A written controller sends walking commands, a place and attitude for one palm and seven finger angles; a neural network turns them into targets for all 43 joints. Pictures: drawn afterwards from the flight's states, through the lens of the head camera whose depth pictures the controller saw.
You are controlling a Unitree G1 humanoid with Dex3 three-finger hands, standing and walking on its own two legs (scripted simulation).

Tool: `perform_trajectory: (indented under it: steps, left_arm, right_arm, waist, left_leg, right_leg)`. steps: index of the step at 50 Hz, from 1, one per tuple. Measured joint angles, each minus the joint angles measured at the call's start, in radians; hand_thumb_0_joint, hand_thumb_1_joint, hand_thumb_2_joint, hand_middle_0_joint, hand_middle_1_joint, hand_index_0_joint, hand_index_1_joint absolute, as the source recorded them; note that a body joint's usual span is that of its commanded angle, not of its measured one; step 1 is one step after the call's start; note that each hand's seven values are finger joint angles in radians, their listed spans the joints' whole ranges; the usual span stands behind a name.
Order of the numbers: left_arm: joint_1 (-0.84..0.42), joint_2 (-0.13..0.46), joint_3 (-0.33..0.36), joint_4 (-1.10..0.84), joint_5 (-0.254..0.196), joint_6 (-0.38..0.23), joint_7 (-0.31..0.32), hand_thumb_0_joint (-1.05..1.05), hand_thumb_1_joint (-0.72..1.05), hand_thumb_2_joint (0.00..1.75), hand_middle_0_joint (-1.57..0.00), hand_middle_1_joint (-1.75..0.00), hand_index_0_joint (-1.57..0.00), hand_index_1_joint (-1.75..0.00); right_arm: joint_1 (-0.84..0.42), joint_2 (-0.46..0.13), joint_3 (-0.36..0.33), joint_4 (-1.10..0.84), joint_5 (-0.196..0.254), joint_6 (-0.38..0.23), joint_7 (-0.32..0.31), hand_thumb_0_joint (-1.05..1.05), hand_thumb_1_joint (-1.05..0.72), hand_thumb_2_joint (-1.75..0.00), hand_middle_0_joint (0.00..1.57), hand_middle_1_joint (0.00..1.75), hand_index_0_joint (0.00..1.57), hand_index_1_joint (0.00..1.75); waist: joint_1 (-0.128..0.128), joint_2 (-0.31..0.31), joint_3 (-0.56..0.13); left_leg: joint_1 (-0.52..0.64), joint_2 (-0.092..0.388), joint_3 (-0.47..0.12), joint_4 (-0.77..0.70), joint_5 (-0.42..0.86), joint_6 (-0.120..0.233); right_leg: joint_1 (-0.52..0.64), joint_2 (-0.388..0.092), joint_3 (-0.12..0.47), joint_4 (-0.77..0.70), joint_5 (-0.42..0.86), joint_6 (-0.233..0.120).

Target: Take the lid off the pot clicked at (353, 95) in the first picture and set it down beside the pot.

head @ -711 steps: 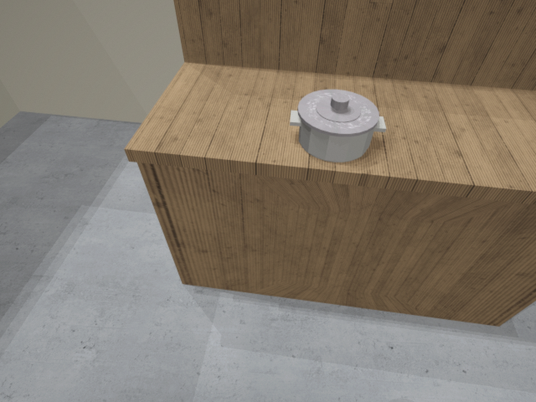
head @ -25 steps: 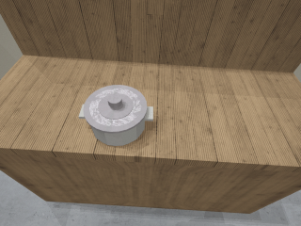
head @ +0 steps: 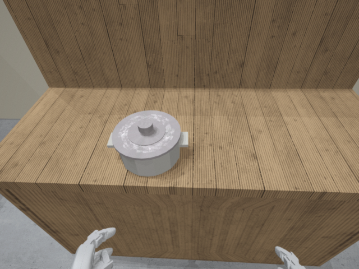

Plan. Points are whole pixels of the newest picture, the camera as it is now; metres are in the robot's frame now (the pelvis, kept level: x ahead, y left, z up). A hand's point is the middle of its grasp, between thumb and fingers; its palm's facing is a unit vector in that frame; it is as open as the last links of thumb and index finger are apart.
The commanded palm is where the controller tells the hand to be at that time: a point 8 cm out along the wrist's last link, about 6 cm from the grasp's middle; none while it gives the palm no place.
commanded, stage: lift the closed hand beside the body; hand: left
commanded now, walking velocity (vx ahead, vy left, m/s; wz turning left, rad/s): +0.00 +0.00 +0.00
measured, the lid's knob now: (145, 125) +0.46 +0.12 +0.08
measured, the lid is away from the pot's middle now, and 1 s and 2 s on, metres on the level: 0.00 0.00 0.00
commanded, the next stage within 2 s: raise the hand higher, near the body in 0.38 s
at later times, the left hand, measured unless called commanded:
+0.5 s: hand out of the picture +0.12 +0.21 +0.01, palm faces +0.24 -0.91 -0.35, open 3.1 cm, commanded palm +0.08 +0.25 +0.05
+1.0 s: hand (64, 240) +0.16 +0.22 +0.07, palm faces +0.28 -0.88 -0.38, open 3.1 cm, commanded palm +0.11 +0.26 +0.10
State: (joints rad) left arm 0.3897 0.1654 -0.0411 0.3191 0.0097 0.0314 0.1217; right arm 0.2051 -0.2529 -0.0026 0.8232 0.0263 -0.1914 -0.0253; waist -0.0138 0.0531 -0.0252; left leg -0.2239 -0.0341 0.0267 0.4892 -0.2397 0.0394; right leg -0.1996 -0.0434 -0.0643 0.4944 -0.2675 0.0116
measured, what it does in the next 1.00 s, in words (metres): stands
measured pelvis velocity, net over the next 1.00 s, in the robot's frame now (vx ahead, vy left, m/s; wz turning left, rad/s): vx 0.02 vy -0.01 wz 0.00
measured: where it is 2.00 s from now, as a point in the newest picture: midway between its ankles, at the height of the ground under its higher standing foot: outside the picture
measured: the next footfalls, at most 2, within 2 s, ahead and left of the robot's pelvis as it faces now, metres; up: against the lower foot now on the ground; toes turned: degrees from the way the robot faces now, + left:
none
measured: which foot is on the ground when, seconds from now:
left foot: down 0.00-1.00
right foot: down 0.00-1.00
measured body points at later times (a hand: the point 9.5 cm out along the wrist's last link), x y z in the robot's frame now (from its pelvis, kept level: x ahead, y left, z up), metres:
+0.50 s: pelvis -0.01 -0.02 +0.00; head -0.02 -0.02 +0.45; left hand +0.10 +0.25 +0.03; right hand +0.17 -0.22 -0.08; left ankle +0.02 +0.09 -0.74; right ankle +0.00 -0.13 -0.74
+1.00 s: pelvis +0.02 -0.01 +0.00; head +0.00 -0.01 +0.45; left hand +0.14 +0.27 +0.09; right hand +0.23 -0.22 -0.06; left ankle +0.02 +0.09 -0.74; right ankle +0.00 -0.13 -0.74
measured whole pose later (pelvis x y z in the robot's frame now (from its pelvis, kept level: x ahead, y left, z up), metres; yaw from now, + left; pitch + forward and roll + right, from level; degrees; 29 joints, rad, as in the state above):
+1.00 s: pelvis +0.02 -0.01 +0.00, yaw +0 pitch -5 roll -1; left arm 0.65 0.29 0.16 -0.34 -0.02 -0.05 0.08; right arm 0.15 -0.21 0.02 0.59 0.00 -0.13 -0.07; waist 0.08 0.04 0.05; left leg -0.12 -0.01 0.02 0.45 -0.25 0.03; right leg -0.07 -0.01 -0.07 0.41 -0.25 0.00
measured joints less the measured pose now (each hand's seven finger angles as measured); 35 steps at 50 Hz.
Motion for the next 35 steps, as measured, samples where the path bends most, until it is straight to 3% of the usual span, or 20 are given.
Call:
perform_trajectory:
  steps: [2,6,9,13,22,30,35]
  left_arm:
    - [0.045,-0.012,0.025,-0.081,-0.009,-0.008,-0.033,0.02,0.93,0.89,-0.47,-0.59,-0.47,-0.59]
    - [0.166,0.016,0.046,-0.28,-0.025,-0.043,-0.053,0.01,0.91,0.89,-0.63,-0.76,-0.63,-0.77]
    - [0.179,0.034,0.06,-0.304,-0.028,-0.056,-0.052,0.01,0.9,0.89,-0.76,-0.9,-0.76,-0.9]
    - [0.187,0.06,0.078,-0.341,-0.033,-0.037,-0.048,0.01,0.9,0.89,-0.93,-1.09,-0.93,-1.09]
    - [0.232,0.084,0.135,-0.402,-0.032,-0.06,-0.045,0.02,0.9,0.9,-1.21,-1.4,-1.21,-1.4]
    - [0.271,0.099,0.175,-0.491,-0.026,-0.076,-0.037,0.02,0.89,0.89,-1.28,-1.48,-1.28,-1.48]
    - [0.265,0.096,0.16,-0.528,-0.02,-0.07,-0.042,0.02,0.89,0.89,-1.29,-1.49,-1.29,-1.49]
  right_arm:
    - [-0.051,0.015,-0.007,-0.074,-0.002,0.017,0.007,0.02,-0.92,-0.9,0.2,0.3,0.2,0.3]
    - [-0.089,0.029,-0.004,-0.221,-0.002,0.028,-0.005,0.01,-0.92,-0.9,0.2,0.3,0.2,0.3]
    - [-0.079,0.014,-0.006,-0.274,-0.003,0.05,-0.025,0.01,-0.91,-0.9,0.2,0.3,0.21,0.32]
    - [-0.056,0.006,0.007,-0.289,-0.012,0.064,-0.043,0.0,-0.91,-0.9,0.2,0.3,0.22,0.32]
    - [-0.005,0.056,0.04,-0.219,-0.018,0.082,-0.051,0.01,-0.9,-0.9,0.2,0.3,0.21,0.31]
    - [0.006,0.06,0.033,-0.178,-0.021,0.068,-0.051,0.01,-0.9,-0.9,0.2,0.3,0.2,0.31]
    - [-0.012,0.043,0.021,-0.19,-0.022,0.05,-0.05,0.01,-0.9,-0.9,0.2,0.3,0.2,0.3]
  waist:
    - [0.001,-0.02,-0.007]
    - [0.034,-0.059,0.002]
    - [0.059,-0.063,0.028]
    - [0.072,-0.052,0.068]
    - [0.063,-0.014,0.076]
    - [0.064,-0.002,0.073]
    - [0.07,-0.004,0.083]
  left_leg:
    - [-0.004,0.007,0.012,0.001,0.001,-0.006]
    - [0.008,0.022,0.003,0.005,0.003,-0.018]
    - [0.001,0.031,-0.018,0.023,0.001,-0.023]
    - [0.007,0.037,-0.029,0.026,0.006,-0.026]
    - [0.04,0.039,-0.024,0.005,0.009,-0.025]
    - [0.071,0.035,-0.013,-0.016,0.006,-0.021]
    - [0.079,0.031,-0.009,-0.022,0.004,-0.017]
  right_leg:
    - [-0.014,0.007,0.012,0.011,0.002,-0.004]
    - [0.006,0.022,0.003,0.002,0.006,-0.017]
    - [0.018,0.031,-0.017,-0.008,0.013,-0.024]
    - [0.036,0.039,-0.029,-0.024,0.025,-0.029]
    - [0.068,0.042,-0.024,-0.049,0.032,-0.027]
    - [0.094,0.038,-0.012,-0.065,0.03,-0.022]
    - [0.099,0.034,-0.008,-0.067,0.028,-0.018]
